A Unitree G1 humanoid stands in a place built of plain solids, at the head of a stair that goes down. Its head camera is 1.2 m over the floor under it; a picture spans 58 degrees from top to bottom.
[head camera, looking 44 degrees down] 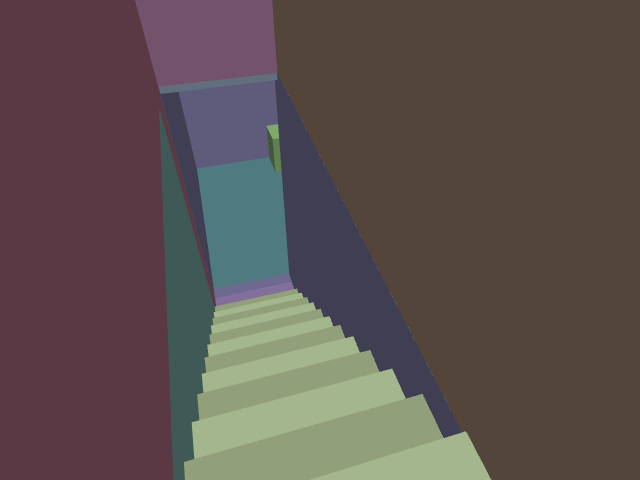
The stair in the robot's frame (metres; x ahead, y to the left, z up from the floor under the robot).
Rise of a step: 0.22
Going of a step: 0.24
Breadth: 0.92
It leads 16 degrees to the left of straight ahead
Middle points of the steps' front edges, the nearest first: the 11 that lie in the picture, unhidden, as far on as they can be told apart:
0.68 0.04 -0.43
0.92 0.10 -0.64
1.15 0.17 -0.86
1.38 0.24 -1.07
1.61 0.30 -1.29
1.85 0.37 -1.51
2.08 0.44 -1.72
2.31 0.50 -1.94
2.54 0.57 -2.16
2.78 0.64 -2.37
3.01 0.70 -2.59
